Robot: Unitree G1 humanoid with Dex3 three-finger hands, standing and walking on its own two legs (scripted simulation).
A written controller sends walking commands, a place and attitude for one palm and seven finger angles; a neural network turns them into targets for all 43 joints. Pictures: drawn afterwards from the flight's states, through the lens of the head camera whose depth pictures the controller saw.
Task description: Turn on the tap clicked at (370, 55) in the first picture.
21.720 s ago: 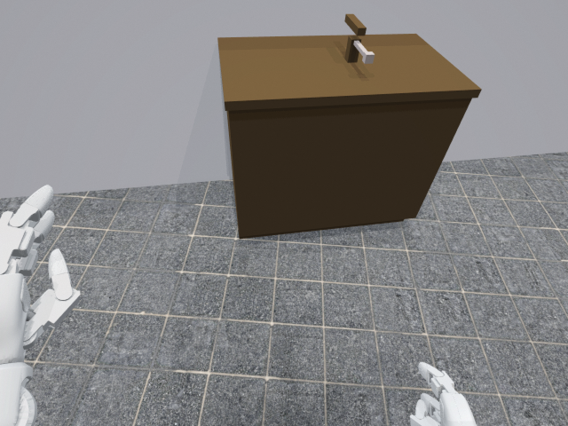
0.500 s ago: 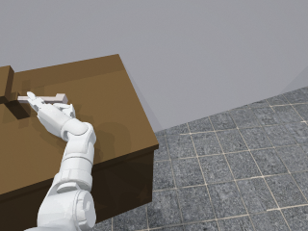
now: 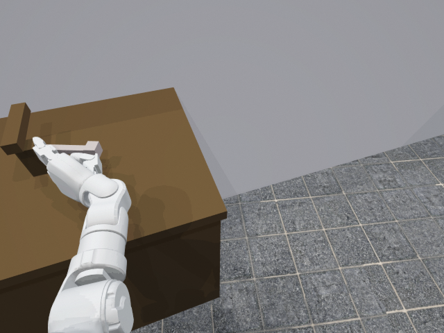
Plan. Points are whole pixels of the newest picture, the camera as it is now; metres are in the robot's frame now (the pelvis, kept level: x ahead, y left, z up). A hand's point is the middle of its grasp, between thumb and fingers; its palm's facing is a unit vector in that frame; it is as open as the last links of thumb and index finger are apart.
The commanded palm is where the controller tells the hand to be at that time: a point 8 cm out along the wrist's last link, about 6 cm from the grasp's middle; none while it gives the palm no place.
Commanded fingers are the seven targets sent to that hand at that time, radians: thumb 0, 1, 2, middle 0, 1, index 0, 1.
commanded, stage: lift the hand up off the lever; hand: left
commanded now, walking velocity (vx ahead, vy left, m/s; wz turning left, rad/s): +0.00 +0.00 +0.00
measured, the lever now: (93, 150) +0.48 +0.28 +0.06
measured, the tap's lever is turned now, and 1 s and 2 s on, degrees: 69 69 69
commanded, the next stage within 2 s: draw the hand back beside the body in 0.78 s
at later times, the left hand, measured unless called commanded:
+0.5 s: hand (94, 154) +0.41 +0.24 +0.12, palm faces +0.83 -0.56 -0.07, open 7.8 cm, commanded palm +0.35 +0.25 +0.13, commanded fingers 0.00 0.90 0.90 -0.15 -0.15 -0.15 -0.15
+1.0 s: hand (111, 148) +0.41 +0.21 +0.13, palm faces +0.65 -0.75 -0.12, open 7.8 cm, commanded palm +0.34 +0.25 +0.14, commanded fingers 0.00 0.90 0.90 -0.16 -0.17 -0.16 -0.17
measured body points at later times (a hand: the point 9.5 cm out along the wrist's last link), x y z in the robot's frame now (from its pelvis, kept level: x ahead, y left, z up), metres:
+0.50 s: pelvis -0.01 +0.01 +0.00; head +0.00 +0.00 +0.45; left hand +0.36 +0.26 +0.13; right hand +0.11 -0.24 -0.12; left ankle +0.01 +0.13 -0.71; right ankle -0.04 -0.08 -0.71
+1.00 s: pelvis +0.00 +0.00 +0.01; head +0.01 -0.01 +0.46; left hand +0.37 +0.24 +0.14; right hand +0.11 -0.25 -0.11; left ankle +0.01 +0.13 -0.71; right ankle -0.04 -0.08 -0.71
